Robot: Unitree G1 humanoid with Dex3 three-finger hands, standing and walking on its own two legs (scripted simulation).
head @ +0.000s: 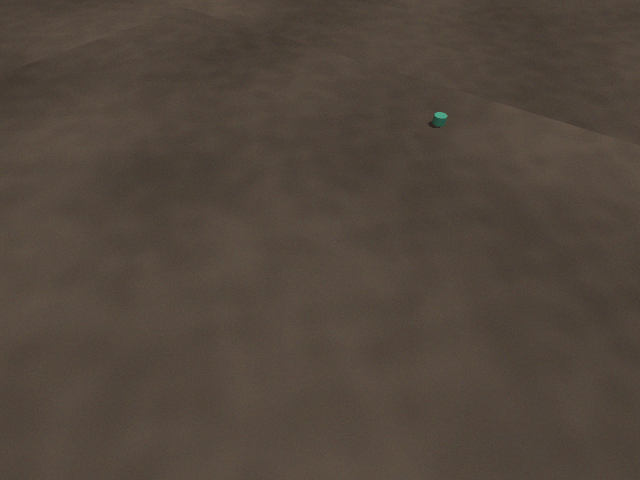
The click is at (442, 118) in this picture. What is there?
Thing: low tin
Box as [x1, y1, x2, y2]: [432, 112, 446, 126]
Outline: 436,112 434,114 432,122 437,126 442,126 445,122 446,114 442,112
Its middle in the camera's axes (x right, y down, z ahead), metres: +0.73 -0.73 +2.32
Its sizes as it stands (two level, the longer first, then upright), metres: 0.077 0.077 0.055
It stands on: the floor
